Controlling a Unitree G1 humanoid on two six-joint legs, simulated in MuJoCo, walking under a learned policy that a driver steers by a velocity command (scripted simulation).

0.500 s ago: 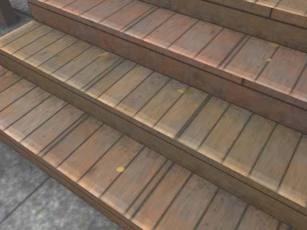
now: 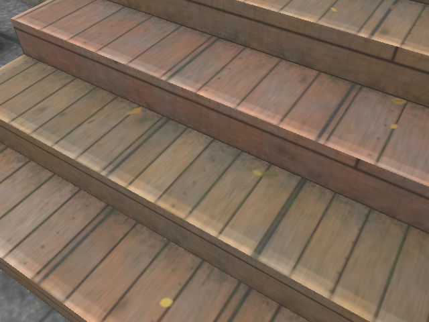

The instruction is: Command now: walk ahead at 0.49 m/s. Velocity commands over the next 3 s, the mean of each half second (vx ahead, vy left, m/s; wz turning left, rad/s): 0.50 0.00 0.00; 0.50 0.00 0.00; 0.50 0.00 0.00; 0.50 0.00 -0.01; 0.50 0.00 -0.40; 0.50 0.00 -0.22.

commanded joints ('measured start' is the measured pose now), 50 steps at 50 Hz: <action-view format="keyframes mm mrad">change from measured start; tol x64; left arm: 1 -220 -13 -18 -168 -14 -13 24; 50 306 70 49 -153 -42 -134 -37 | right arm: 1 144 -117 -12 17 -19 -13 -7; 41 -810 90 64 -652 11 65 24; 50 -196 -226 -84 -370 15 72 -9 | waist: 1 -32 67 175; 50 -50 82 -434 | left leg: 1 216 438 -405 -150 -124 221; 8 -101 314 -188 -327 -16 89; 13 54 308 11 201 1714 68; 16 -427 -46 -282 1315 16 -30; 38 -1646 158 -12 1682 -290 9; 45 -293 -6 182 938 -46 95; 50 40 401 -921 86 -24 267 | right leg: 1 -677 -13 50 509 -180 -34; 13 483 163 -158 -463 66 -97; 15 803 -189 608 -868 361 -245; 43 700 -129 38 -1670 884 -149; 46 710 -177 24 -1103 1921 -88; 50 206 152 206 292 246 11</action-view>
